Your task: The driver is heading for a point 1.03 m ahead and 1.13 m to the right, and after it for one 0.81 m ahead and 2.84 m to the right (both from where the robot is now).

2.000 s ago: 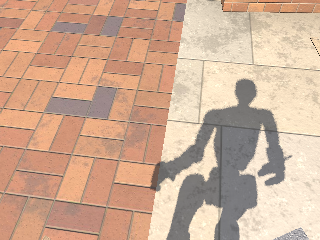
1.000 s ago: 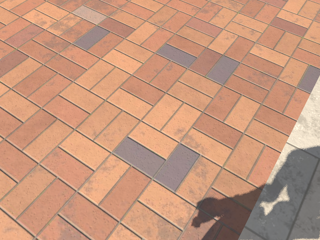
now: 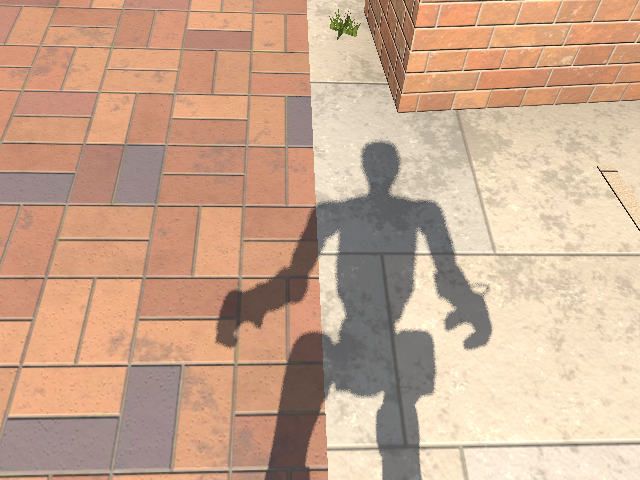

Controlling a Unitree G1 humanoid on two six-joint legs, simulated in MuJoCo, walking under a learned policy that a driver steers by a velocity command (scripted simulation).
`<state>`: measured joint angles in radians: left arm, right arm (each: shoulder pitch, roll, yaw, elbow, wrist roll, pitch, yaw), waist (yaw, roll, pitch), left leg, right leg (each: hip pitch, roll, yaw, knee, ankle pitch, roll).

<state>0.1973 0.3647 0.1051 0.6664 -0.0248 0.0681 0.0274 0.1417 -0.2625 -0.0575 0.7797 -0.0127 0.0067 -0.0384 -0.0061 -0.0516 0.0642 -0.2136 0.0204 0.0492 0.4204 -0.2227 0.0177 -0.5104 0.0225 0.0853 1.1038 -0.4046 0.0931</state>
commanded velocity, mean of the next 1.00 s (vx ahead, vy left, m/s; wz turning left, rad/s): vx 0.14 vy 0.00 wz -0.60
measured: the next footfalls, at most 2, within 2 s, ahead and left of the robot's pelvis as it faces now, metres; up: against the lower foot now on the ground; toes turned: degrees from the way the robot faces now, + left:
right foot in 0.22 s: +0.03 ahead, -0.15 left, +0.00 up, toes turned -10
left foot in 0.70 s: +0.11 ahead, +0.05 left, +0.00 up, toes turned -29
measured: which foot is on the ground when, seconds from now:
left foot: down 0.00-0.22, up 0.24-0.68, down 0.70-1.00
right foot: up 0.00-0.20, down 0.22-0.70, up 0.72-1.00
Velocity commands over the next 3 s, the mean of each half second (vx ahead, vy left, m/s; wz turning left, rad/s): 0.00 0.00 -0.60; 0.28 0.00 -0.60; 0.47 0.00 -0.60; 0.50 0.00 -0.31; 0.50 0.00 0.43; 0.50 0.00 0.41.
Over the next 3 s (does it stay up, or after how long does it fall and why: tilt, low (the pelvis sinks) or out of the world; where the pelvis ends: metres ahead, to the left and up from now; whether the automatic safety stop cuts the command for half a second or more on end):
stays up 0.82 -0.89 0.00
